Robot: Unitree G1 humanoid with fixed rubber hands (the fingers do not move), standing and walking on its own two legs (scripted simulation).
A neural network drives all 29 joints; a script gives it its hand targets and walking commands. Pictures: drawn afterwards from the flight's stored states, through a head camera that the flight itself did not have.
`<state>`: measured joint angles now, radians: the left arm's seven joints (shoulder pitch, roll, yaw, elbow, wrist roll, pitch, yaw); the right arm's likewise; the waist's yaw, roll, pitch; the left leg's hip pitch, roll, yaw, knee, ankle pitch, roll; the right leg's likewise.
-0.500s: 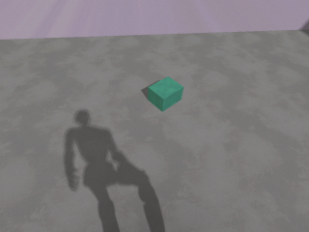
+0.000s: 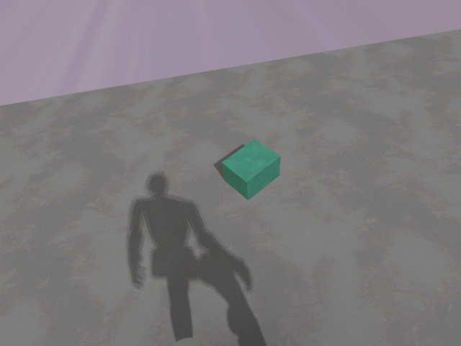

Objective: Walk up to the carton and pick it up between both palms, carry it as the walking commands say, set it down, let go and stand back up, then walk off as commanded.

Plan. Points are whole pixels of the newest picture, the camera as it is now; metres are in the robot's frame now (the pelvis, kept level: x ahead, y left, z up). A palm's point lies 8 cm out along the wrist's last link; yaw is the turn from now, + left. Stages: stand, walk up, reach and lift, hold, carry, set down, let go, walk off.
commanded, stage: walk up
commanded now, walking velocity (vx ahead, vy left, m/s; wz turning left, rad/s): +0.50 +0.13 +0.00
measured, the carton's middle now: (251, 169) +1.13 +0.02 -0.70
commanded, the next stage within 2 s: none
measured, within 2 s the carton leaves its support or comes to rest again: neither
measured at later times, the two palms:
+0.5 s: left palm (107, 291) +0.27 +0.33 -0.15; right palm (332, 283) +0.29 -0.17 -0.13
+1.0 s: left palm (154, 203) +0.48 +0.25 -0.11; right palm (336, 190) +0.54 -0.23 -0.15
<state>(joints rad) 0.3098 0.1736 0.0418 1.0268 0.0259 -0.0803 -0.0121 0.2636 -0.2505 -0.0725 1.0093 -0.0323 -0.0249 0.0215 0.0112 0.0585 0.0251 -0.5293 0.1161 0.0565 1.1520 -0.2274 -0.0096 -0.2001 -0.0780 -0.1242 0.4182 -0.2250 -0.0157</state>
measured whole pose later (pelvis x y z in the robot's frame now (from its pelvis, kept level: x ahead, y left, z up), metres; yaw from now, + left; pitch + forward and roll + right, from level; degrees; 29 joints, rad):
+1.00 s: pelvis +0.49 +0.01 +0.00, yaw +0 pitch +0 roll +2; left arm 0.34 0.17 0.04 1.03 0.02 -0.09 -0.01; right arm 0.23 -0.24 -0.06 1.00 -0.04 -0.03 0.03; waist 0.03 0.05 0.03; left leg -0.52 0.10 0.07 1.08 -0.23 -0.03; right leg -0.17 -0.09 -0.12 0.37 -0.21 0.00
